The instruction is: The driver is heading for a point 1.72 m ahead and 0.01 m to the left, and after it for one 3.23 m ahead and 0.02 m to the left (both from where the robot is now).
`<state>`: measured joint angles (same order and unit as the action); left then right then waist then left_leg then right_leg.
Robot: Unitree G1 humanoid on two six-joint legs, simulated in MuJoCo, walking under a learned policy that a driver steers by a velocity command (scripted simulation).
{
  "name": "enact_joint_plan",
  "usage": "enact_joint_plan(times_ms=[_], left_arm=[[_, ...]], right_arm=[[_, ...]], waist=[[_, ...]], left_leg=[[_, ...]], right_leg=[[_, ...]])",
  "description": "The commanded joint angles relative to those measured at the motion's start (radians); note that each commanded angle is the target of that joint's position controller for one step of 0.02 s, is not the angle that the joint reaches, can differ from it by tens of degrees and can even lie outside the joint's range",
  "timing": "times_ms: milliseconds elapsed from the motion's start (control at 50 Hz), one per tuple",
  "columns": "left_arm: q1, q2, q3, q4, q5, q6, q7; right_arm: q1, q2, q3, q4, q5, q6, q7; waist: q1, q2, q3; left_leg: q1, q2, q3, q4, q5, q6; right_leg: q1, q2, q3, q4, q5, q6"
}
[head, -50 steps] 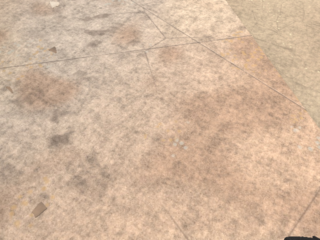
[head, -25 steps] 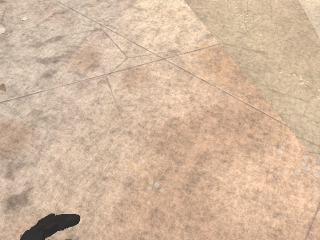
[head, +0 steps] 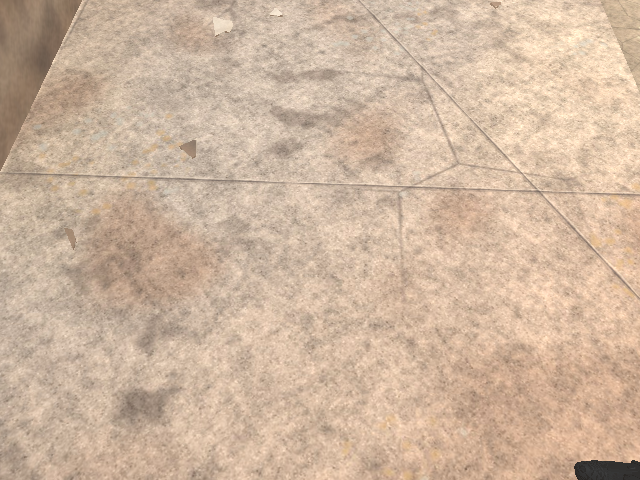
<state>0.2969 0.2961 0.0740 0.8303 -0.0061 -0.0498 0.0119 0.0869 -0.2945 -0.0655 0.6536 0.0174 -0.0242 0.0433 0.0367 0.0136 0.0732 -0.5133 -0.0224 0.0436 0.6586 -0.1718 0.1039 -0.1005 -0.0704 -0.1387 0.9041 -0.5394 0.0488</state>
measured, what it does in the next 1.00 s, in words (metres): walks ahead: right foot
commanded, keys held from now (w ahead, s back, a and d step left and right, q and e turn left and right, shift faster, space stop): q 0.28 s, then no key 0.08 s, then e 0.64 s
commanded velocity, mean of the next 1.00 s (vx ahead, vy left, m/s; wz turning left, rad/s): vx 0.09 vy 0.00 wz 0.04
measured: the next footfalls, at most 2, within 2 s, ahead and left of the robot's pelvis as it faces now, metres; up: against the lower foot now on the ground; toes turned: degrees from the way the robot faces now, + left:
right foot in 0.42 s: +0.32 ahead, -0.10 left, +0.00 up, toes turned +17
right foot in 1.04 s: +0.29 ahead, -0.16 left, +0.00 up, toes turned -4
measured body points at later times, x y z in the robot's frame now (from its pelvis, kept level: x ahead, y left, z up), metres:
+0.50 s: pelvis +0.18 -0.02 +0.01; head +0.21 -0.02 +0.46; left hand +0.29 +0.27 -0.08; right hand +0.38 -0.25 -0.09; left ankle +0.11 +0.07 -0.71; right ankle +0.28 -0.11 -0.71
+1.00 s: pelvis +0.21 -0.04 +0.02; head +0.25 -0.04 +0.46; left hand +0.40 +0.23 -0.07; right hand +0.31 -0.33 -0.10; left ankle +0.12 +0.08 -0.71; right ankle +0.24 -0.15 -0.69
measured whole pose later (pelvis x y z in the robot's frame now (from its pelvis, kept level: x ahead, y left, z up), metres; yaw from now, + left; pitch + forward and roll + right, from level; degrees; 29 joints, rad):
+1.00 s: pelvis +0.21 -0.04 +0.02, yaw -1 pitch +2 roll +0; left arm 0.11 0.30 0.08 0.65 -0.03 0.05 -0.04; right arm 0.21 -0.29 -0.08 0.72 0.01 0.04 -0.05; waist -0.04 0.01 0.07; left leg -0.14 0.05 0.11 0.53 -0.41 -0.01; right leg -0.46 -0.01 -0.03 0.77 -0.37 0.04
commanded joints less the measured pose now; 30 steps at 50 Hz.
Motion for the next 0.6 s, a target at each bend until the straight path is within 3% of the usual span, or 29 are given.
enact_joint_plan(times_ms=[20, 40, 60, 80, 120, 180, 240, 340, 380, 400, 420, 440, 460, 480, 500, 560, 600], left_arm=[[-0.09, 0.142, 0.012, -0.155, -0.03, -0.068, -0.013], [-0.099, 0.129, 0.007, -0.154, -0.017, -0.072, -0.004], [-0.098, 0.137, 0.014, -0.143, 0.008, -0.066, 0.006], [-0.085, 0.148, 0.02, -0.143, 0.015, -0.052, 0.009], [-0.06, 0.121, 0.016, -0.139, 0.02, -0.024, 0.012], [-0.091, 0.085, 0.002, -0.149, 0.025, -0.006, 0.019], [-0.166, 0.076, -0.005, -0.163, 0.02, 0.001, 0.013], [-0.249, 0.092, -0.003, -0.18, 0.011, -0.001, -0.006], [-0.228, 0.102, 0.002, -0.176, 0.014, -0.011, -0.013], [-0.2, 0.095, 0.002, -0.166, 0.017, -0.018, -0.017], [-0.184, 0.087, -0.002, -0.161, 0.028, -0.028, -0.02], [-0.18, 0.123, -0.004, -0.168, 0.049, -0.035, -0.017], [-0.22, 0.11, -0.015, -0.166, 0.067, -0.028, -0.015], [-0.217, 0.036, -0.031, -0.152, 0.043, -0.016, -0.018], [-0.209, 0.035, -0.034, -0.148, 0.027, -0.008, -0.027], [-0.251, 0.152, 0.001, -0.166, 0.0, 0.019, -0.029], [-0.245, 0.163, 0.01, -0.179, -0.003, 0.026, -0.024]], right_arm=[[0.251, -0.208, -0.062, -0.033, -0.015, -0.024, -0.01], [0.201, -0.179, -0.056, -0.032, -0.004, -0.03, -0.011], [0.145, -0.15, -0.049, -0.04, 0.004, -0.026, -0.016], [0.112, -0.137, -0.043, -0.056, -0.01, -0.023, -0.024], [0.089, -0.149, -0.046, -0.059, -0.021, -0.02, -0.031], [0.106, -0.177, -0.055, -0.042, -0.012, -0.009, -0.051], [0.116, -0.176, -0.055, -0.034, 0.002, 0.02, -0.072], [0.136, -0.156, -0.045, -0.025, -0.007, 0.045, -0.082], [0.127, -0.134, -0.033, -0.022, -0.011, 0.045, -0.081], [0.109, -0.112, -0.023, -0.021, -0.01, 0.042, -0.081], [0.121, -0.077, -0.009, -0.009, -0.015, 0.034, -0.079], [0.176, -0.025, 0.01, -0.003, -0.046, 0.021, -0.076], [0.318, -0.021, 0.01, 0.028, -0.051, 0.017, -0.075], [0.303, -0.074, 0.003, 0.04, -0.057, 0.026, -0.077], [0.242, -0.107, -0.009, 0.039, -0.045, 0.036, -0.079], [0.172, -0.108, -0.019, 0.043, -0.033, 0.063, -0.077], [0.167, -0.102, -0.023, 0.045, -0.031, 0.06, -0.08]], waist=[[-0.146, 0.082, -0.333], [-0.102, 0.005, -0.238], [-0.068, -0.016, -0.18], [-0.035, 0.006, -0.167], [-0.004, 0.014, -0.164], [-0.007, 0.031, -0.178], [-0.034, 0.067, -0.203], [-0.073, 0.101, -0.187], [-0.062, 0.115, -0.184], [-0.041, 0.118, -0.181], [-0.025, 0.099, -0.179], [-0.058, -0.002, -0.234], [-0.149, -0.165, -0.252], [-0.126, -0.212, -0.253], [-0.094, -0.187, -0.214], [-0.092, -0.155, -0.147], [-0.081, -0.138, -0.14]], left_leg=[[0.797, 0.343, -0.645, -0.298, 0.341, 0.281], [0.656, 0.29, -0.516, -0.284, 0.453, 0.239], [0.53, 0.254, -0.427, -0.29, 0.517, 0.208], [0.429, 0.233, -0.384, -0.31, 0.577, 0.197], [0.327, 0.206, -0.337, -0.33, 0.678, 0.197], [0.287, 0.162, -0.282, -0.313, 0.726, 0.175], [0.289, 0.125, -0.283, -0.282, 0.607, 0.121], [0.348, 0.15, -0.376, -0.217, 0.447, 0.095], [0.373, 0.166, -0.411, -0.17, 0.423, 0.087], [0.367, 0.155, -0.404, -0.14, 0.397, 0.068], [0.338, 0.117, -0.382, -0.111, 0.344, 0.03], [0.297, 0.045, -0.313, -0.02, 0.182, -0.02], [0.224, -0.027, -0.248, 0.036, -0.242, -0.086], [0.227, 0.006, -0.205, 0.024, -0.336, -0.135], [0.231, 0.008, -0.188, -0.01, -0.296, -0.143], [0.289, -0.012, -0.135, -0.126, -0.155, -0.129], [0.305, -0.02, -0.109, -0.117, -0.147, -0.104]], right_leg=[[-0.659, 0.058, 0.229, 0.505, -0.025, -0.022], [-0.639, 0.018, 0.221, 0.425, 0.053, -0.027], [-0.594, -0.013, 0.214, 0.35, 0.098, -0.02], [-0.517, -0.026, 0.221, 0.321, 0.128, -0.015], [-0.455, -0.012, 0.206, 0.249, 0.16, 0.009], [-0.45, 0.027, 0.193, 0.087, 0.257, 0.042], [-0.417, 0.061, 0.202, -0.07, 0.399, 0.052], [-0.393, 0.08, 0.223, -0.242, 0.409, 0.039], [-0.348, 0.076, 0.216, -0.311, 0.39, 0.01], [-0.282, 0.07, 0.202, -0.399, 0.461, -0.015], [-0.173, 0.04, 0.218, -0.516, 0.652, -0.05], [-0.027, -0.089, 0.362, -0.512, 0.992, -0.105], [0.046, -0.212, 0.499, -0.456, 1.21, -0.261], [0.0, -0.246, 0.594, -0.488, 1.044, -0.333], [-0.03, -0.196, 0.586, -0.508, 0.887, -0.314], [-0.145, -0.1, 0.536, -0.527, 0.524, -0.22], [-0.177, -0.067, 0.517, -0.522, 0.475, -0.198]])
Velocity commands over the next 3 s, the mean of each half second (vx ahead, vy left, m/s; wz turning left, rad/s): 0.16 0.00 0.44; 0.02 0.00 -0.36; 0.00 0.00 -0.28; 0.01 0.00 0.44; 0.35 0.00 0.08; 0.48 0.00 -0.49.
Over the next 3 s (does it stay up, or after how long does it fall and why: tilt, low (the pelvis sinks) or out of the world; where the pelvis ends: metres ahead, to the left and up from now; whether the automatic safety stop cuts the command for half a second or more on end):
stays up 0.72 0.03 0.01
